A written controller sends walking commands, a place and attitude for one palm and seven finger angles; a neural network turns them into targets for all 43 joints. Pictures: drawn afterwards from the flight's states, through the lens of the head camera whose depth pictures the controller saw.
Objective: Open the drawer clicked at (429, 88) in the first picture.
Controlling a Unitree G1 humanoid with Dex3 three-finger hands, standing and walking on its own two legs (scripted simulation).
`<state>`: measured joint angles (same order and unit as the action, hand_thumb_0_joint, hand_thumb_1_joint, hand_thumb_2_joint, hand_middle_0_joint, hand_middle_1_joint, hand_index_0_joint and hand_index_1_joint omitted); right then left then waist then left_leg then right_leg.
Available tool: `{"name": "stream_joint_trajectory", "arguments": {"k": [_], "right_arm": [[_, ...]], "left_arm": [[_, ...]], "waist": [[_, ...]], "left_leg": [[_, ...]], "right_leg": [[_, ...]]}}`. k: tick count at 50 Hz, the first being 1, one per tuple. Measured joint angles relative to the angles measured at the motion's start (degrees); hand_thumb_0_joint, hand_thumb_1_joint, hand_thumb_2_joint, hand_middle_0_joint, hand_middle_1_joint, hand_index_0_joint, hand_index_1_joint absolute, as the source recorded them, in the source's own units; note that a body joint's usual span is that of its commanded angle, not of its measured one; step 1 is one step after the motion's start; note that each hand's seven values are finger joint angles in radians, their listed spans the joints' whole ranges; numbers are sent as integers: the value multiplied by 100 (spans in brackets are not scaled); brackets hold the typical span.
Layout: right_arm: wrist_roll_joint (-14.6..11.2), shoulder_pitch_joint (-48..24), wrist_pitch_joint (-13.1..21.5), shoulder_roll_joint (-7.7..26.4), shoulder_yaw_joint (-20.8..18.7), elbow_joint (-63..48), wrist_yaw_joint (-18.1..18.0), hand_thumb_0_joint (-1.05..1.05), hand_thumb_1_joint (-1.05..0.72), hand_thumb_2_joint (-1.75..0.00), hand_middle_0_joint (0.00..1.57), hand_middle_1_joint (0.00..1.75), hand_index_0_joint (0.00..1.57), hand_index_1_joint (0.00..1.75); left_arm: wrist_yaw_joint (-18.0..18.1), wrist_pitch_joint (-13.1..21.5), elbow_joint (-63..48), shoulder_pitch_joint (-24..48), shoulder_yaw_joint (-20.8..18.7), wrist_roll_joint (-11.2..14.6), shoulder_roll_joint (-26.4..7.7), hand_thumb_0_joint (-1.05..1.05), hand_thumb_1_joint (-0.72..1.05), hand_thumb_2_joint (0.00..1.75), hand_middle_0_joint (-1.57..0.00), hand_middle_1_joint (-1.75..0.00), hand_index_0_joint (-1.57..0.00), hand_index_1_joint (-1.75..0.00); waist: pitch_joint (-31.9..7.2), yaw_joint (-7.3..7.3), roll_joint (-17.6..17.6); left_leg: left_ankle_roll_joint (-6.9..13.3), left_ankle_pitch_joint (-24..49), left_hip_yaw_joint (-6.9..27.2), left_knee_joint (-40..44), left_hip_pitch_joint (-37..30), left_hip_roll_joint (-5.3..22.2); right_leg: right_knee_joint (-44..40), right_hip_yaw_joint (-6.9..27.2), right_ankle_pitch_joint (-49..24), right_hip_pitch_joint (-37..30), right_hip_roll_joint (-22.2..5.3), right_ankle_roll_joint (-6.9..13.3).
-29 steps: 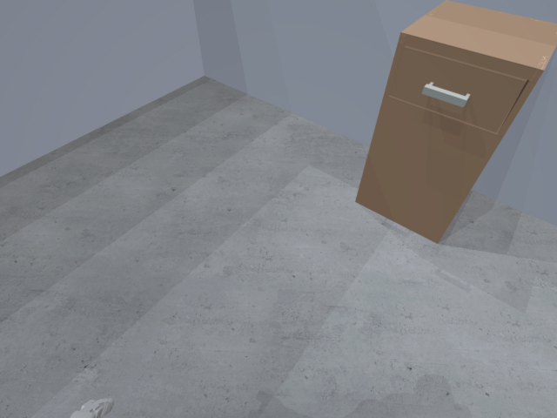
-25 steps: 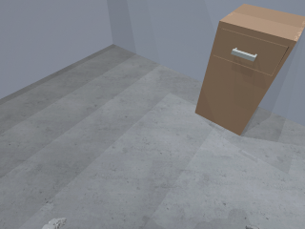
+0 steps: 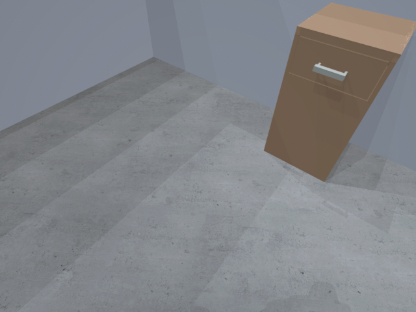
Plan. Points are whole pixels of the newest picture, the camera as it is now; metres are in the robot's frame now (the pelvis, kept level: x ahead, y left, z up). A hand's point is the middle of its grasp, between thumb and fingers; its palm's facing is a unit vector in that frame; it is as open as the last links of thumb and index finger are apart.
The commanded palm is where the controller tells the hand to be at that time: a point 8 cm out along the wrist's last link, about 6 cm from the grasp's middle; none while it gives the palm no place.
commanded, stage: stand and wait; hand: left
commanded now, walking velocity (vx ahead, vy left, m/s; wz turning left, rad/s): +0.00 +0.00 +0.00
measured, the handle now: (330, 70) +1.12 -0.49 -0.08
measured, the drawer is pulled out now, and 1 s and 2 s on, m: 0.00 0.00 0.00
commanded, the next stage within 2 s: look at it before walking up in 0.50 s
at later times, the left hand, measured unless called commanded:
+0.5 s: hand out of the picture +0.06 +0.25 -0.15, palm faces -0.04 -0.94 -0.33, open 7.4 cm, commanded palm none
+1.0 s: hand out of the picture +0.08 +0.25 -0.15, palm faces -0.04 -0.94 -0.34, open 7.4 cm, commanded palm none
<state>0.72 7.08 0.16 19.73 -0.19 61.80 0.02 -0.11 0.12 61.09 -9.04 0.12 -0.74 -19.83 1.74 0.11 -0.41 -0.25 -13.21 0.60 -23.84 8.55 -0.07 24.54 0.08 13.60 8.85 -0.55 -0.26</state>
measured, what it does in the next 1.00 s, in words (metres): stands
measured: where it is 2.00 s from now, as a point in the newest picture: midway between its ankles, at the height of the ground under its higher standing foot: outside the picture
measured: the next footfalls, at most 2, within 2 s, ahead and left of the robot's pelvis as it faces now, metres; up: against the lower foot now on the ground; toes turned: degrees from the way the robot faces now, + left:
none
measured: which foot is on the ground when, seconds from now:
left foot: down 0.00-1.00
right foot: down 0.00-1.00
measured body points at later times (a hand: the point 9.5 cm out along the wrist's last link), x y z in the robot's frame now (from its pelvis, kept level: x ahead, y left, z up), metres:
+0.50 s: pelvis -0.01 +0.00 +0.00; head -0.01 +0.00 +0.45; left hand +0.06 +0.29 -0.13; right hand +0.05 -0.30 -0.13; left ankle +0.00 +0.12 -0.74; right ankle +0.00 -0.12 -0.74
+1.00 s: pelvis +0.00 +0.00 +0.00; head +0.01 +0.00 +0.45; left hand +0.08 +0.29 -0.13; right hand +0.08 -0.30 -0.13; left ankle +0.00 +0.12 -0.74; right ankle +0.00 -0.12 -0.74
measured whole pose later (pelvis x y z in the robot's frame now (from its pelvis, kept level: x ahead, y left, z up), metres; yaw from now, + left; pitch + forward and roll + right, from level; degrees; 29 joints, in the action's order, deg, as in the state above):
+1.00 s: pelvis +0.00 +0.00 +0.00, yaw -1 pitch -1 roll +0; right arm 0.5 6.0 0.6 19.6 0.0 63.5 0.2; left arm -0.2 0.7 62.3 -7.6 0.4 -0.9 -19.7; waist 1.8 0.0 -0.3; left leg -0.5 -11.6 0.2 -20.9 7.9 0.3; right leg 21.8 0.5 11.9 8.5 -0.2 -0.1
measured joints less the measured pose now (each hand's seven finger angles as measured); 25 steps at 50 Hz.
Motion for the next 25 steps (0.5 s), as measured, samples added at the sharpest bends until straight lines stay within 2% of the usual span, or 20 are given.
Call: {"name": "stream_joint_trajectory", "arguments": {"k": [25], "right_arm": [[-6, 73, 32, -29, 13, 198, 38, 1, -90, -90, 20, 30, 20, 30]], "left_arm": [[-26, 20, 114, 65, 23, -18, 37, 0, 90, 90, -21, -30, -21, -30]], "waist": [[-3, -29, 21]], "left_leg": [[-13, 223, -30, 207, 60, 16]], "right_leg": [[-177, 31, -219, 87, 15, 5]]}}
